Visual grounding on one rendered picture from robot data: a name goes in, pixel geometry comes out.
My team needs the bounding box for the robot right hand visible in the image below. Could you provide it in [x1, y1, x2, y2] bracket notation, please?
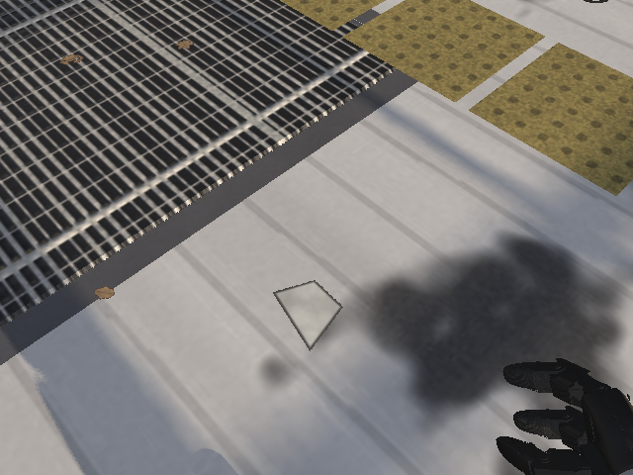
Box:
[496, 358, 633, 475]

